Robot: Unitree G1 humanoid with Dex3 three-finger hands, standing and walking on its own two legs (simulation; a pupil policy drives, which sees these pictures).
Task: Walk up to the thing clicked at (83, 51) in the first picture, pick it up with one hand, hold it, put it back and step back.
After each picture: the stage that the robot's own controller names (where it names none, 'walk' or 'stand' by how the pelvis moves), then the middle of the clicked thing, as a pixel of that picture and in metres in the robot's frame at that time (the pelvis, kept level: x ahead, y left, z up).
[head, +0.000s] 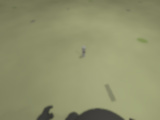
stand; (83, 51) +1.29 +0.15 -0.65
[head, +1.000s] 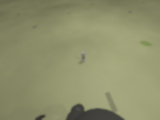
walk; (83, 57) +1.17 +0.23 -0.65
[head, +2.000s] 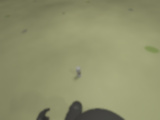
walk; (78, 72) +0.75 +0.25 -0.65
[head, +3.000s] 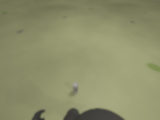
stand; (75, 88) +0.51 +0.19 -0.63
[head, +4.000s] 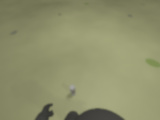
stand; (72, 90) +0.44 +0.22 -0.65
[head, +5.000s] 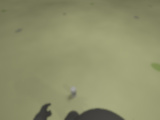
stand; (73, 92) +0.42 +0.20 -0.64
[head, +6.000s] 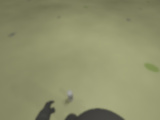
stand; (70, 96) +0.39 +0.22 -0.66
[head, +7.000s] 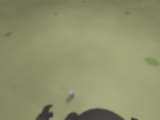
stand; (71, 94) +0.37 +0.23 -0.66
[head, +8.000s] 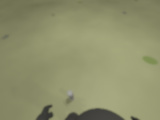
stand; (71, 95) +0.35 +0.24 -0.65
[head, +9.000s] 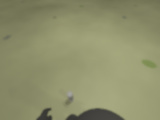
stand; (70, 97) +0.37 +0.23 -0.66
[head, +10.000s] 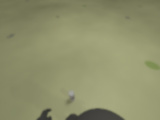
stand; (72, 96) +0.38 +0.22 -0.66
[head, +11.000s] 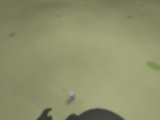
stand; (72, 96) +0.37 +0.21 -0.66
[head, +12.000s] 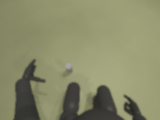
go down; (69, 68) +0.44 +0.20 -0.43
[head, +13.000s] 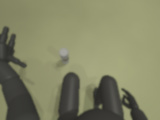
go down; (64, 57) +0.47 +0.22 -0.27
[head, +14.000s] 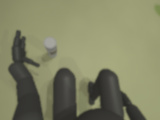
close in; (51, 49) +0.46 +0.25 -0.20
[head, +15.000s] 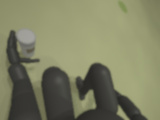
close; (27, 46) +0.45 +0.28 -0.16
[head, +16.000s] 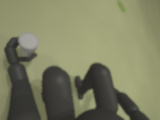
lift; (28, 48) +0.43 +0.28 -0.16
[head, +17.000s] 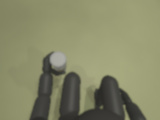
lift; (60, 65) +0.33 +0.22 -0.02
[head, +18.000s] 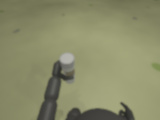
hold; (68, 70) +0.31 +0.15 +0.10
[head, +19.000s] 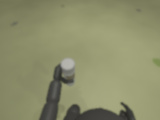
hold; (69, 74) +0.31 +0.15 +0.04
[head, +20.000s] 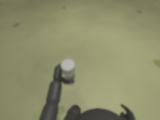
hold; (69, 74) +0.30 +0.15 +0.05
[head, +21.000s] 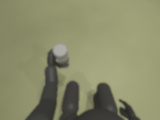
crouch; (63, 58) +0.41 +0.18 -0.03
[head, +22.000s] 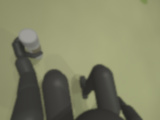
lower; (34, 47) +0.45 +0.26 -0.16
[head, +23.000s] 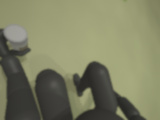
lower; (19, 43) +0.45 +0.28 -0.17
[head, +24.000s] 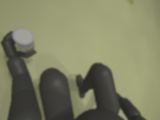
lower; (26, 46) +0.44 +0.28 -0.16
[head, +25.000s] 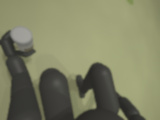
lower; (25, 45) +0.44 +0.28 -0.16
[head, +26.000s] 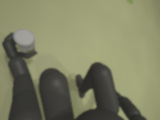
rest; (27, 46) +0.44 +0.27 -0.17
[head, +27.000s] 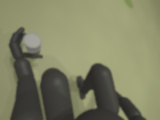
open; (33, 48) +0.44 +0.26 -0.17
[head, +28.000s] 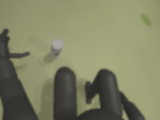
stand; (55, 50) +0.45 +0.23 -0.20
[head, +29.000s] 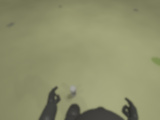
stand; (73, 91) +0.39 +0.17 -0.57
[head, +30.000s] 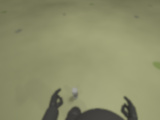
stand; (75, 93) +0.41 +0.17 -0.60
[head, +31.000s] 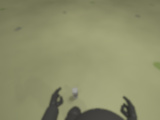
stand; (75, 93) +0.39 +0.16 -0.60
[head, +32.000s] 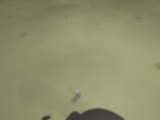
stand; (77, 94) +0.42 +0.17 -0.65
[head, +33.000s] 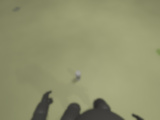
walk; (78, 76) +0.50 +0.14 -0.63
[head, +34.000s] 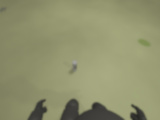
walk; (74, 66) +0.68 +0.19 -0.64
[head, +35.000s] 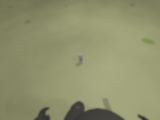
stand; (80, 58) +0.98 +0.24 -0.63
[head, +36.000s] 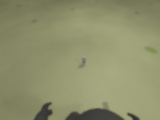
stand; (83, 61) +1.01 +0.14 -0.65
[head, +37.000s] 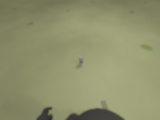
stand; (80, 61) +1.01 +0.18 -0.66
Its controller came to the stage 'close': yes
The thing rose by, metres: 0.70
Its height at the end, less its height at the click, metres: +0.00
